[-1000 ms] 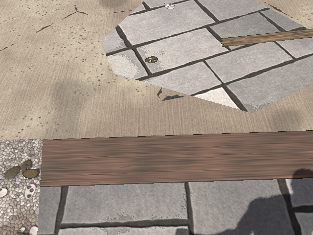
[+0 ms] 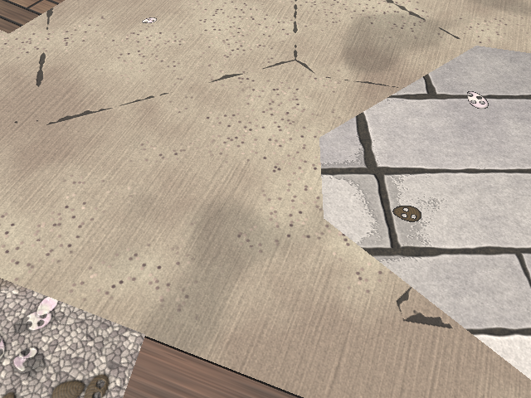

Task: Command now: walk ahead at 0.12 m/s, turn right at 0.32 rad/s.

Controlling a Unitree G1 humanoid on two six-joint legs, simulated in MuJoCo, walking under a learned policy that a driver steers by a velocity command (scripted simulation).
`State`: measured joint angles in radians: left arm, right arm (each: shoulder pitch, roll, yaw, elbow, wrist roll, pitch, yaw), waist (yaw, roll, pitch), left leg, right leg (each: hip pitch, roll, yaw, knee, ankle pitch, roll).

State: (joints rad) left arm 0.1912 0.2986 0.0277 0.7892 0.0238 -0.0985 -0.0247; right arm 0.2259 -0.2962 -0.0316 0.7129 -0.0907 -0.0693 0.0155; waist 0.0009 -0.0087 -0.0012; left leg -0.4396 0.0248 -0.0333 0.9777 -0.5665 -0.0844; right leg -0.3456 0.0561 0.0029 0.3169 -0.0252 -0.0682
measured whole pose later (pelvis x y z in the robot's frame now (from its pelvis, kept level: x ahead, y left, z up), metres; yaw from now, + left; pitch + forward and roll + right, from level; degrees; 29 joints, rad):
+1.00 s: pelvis +0.07 -0.05 +0.01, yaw -34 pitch +2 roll +1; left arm 0.23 0.32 0.08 0.65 0.03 -0.10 -0.06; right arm 0.19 -0.32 -0.04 0.71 -0.05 -0.04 0.00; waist 0.00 -0.01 0.01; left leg -0.49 0.05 -0.01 0.89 -0.34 -0.08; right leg -0.18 0.09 0.08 0.30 -0.15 -0.08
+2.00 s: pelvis +0.15 -0.05 +0.01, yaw -36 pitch +0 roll +0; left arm 0.22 0.29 0.04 0.75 0.05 -0.07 -0.03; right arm 0.29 -0.26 -0.02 0.86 -0.02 -0.09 -0.02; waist -0.04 0.00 0.04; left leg -0.09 0.02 0.05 0.36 -0.25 0.02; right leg -0.31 -0.02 -0.02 0.66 -0.36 0.01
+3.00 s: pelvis +0.15 -0.10 +0.00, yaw -37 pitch -2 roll +0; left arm 0.17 0.33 0.06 0.85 0.00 -0.07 -0.09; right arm 0.08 -0.32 -0.03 1.01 -0.01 -0.04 0.03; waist -0.03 0.01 0.07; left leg -0.11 0.08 0.07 0.45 -0.30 -0.05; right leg -0.18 0.04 -0.02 0.46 -0.25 -0.05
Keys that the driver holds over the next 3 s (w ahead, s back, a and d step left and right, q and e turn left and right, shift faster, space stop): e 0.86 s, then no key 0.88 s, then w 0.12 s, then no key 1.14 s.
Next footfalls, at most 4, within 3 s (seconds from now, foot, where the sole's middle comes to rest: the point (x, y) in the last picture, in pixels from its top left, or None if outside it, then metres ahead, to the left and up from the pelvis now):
0.16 left None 0.10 0.12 -0.78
0.68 right None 0.06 -0.14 -0.78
1.16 left None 0.24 0.01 -0.78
2.04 right None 0.13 -0.20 -0.78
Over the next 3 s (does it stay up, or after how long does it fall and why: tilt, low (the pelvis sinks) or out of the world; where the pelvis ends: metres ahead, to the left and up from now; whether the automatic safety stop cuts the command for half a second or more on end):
stays up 0.15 -0.10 0.00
